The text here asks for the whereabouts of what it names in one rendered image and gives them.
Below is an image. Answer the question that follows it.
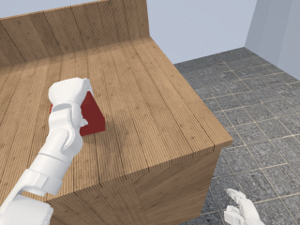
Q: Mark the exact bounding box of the robot left forearm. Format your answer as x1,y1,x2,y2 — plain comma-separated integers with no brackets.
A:
0,100,83,218

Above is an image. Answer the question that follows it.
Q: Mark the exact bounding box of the robot right hand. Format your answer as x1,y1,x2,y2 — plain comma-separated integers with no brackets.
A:
224,188,261,225

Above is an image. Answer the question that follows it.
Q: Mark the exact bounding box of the sponge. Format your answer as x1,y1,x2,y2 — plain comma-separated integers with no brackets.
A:
50,91,106,136

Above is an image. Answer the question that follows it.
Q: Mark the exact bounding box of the table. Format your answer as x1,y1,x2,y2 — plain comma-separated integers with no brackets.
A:
0,0,233,225

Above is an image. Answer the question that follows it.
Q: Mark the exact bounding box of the left robot upper arm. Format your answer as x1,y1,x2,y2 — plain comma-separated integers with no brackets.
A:
0,194,53,225

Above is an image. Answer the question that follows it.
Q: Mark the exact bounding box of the robot left hand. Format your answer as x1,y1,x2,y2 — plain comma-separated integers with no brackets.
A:
48,77,94,127

